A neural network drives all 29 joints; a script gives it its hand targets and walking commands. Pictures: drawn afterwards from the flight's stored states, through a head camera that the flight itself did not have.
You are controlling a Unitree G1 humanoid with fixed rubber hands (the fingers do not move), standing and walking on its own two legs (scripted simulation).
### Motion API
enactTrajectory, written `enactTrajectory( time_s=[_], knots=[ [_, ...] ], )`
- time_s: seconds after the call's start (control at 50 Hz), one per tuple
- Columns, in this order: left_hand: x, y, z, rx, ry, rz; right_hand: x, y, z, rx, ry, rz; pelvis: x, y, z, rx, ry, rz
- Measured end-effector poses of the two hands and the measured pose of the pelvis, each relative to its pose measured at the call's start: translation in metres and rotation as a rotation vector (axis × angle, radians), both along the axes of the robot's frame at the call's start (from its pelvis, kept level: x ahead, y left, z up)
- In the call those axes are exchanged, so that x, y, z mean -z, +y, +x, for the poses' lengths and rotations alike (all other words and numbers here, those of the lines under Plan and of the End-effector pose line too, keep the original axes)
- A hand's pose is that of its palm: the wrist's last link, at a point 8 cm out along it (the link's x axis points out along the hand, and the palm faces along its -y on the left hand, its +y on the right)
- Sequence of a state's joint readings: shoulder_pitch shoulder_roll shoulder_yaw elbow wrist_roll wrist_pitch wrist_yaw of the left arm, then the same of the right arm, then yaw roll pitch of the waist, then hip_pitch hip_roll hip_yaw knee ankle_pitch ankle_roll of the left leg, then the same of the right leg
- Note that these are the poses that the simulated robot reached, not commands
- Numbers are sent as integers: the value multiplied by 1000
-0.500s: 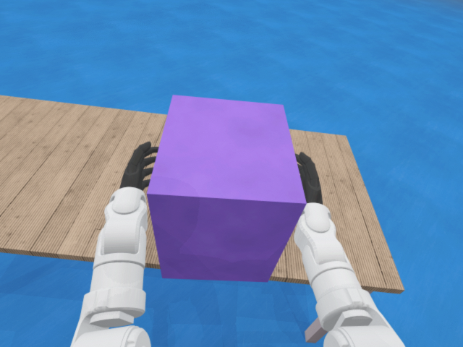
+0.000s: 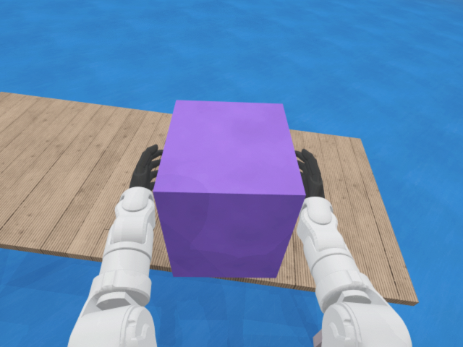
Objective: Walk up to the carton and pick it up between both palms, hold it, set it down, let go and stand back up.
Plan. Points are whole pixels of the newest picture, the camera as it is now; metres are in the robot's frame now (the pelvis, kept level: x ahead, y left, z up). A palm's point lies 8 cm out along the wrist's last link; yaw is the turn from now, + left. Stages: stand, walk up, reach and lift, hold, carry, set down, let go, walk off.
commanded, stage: set down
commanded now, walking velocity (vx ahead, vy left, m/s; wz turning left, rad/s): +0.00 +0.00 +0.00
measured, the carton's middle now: (227, 191) +0.41 +0.06 +0.04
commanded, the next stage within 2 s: none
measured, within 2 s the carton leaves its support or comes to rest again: rests again in 1.56 s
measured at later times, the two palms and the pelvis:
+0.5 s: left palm (151, 191) +0.37 +0.21 +0.06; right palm (308, 201) +0.40 -0.10 +0.06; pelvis +0.00 +0.00 +0.00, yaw -2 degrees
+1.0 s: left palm (157, 193) +0.40 +0.21 +0.02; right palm (302, 201) +0.43 -0.10 +0.02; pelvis +0.02 +0.01 +0.00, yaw -2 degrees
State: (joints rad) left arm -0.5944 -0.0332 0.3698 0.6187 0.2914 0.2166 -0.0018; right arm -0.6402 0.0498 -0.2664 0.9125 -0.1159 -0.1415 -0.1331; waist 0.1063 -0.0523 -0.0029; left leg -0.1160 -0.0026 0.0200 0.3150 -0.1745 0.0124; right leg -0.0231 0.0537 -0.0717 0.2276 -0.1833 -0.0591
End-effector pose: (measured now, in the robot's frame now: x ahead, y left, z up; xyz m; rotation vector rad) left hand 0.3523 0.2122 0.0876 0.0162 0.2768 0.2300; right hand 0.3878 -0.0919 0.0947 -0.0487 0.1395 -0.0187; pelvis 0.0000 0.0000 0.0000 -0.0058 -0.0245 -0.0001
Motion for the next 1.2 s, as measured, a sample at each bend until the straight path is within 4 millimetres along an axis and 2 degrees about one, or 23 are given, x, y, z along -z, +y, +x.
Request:
enactTrajectory(
  time_s=[0.16,0.34,0.48,0.88,1.02,1.2],
  knots=[
    [16,2,2,2,24,-26,13,2,0,11,29,4,0,-1,0,-13,28,-1],
    [22,-7,16,32,32,-20,25,-8,4,35,50,21,0,2,-1,20,70,-1],
    [30,-7,20,20,44,-26,33,-7,10,28,67,21,0,4,1,33,96,1],
    [64,-2,37,10,73,-25,64,-2,31,18,103,20,3,6,18,32,211,-1],
    [67,-6,45,8,49,-11,72,-6,39,15,80,23,4,7,22,42,258,-1],
    [70,-8,47,-1,28,-1,78,-8,42,6,61,33,6,5,22,48,295,2]
  ],
)
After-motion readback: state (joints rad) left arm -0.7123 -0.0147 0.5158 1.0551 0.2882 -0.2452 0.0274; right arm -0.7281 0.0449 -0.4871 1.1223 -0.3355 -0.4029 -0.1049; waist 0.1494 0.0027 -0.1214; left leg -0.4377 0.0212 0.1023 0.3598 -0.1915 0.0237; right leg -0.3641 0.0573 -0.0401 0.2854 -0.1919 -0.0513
